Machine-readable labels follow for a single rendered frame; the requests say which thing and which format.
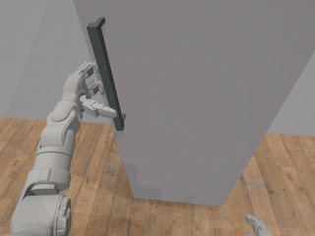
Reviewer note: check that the handle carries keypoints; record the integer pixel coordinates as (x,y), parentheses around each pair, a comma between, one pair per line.
(101,57)

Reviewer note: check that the robot right hand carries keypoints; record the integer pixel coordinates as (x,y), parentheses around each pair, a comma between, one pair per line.
(257,225)

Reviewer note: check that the left robot forearm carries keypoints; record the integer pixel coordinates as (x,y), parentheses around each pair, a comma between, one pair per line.
(50,173)

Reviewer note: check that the fridge door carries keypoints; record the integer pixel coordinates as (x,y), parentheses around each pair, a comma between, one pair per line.
(200,83)

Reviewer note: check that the robot left upper arm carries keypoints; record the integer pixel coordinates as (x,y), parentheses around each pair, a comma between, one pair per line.
(43,215)

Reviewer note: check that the robot left hand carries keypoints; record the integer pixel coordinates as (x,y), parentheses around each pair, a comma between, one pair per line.
(76,89)

